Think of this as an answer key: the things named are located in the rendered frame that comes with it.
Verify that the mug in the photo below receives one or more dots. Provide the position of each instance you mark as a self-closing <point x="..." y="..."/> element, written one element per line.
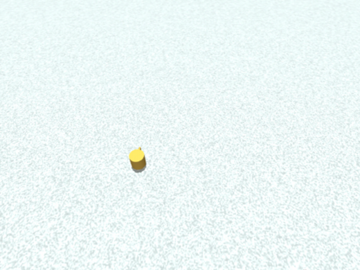
<point x="137" y="159"/>

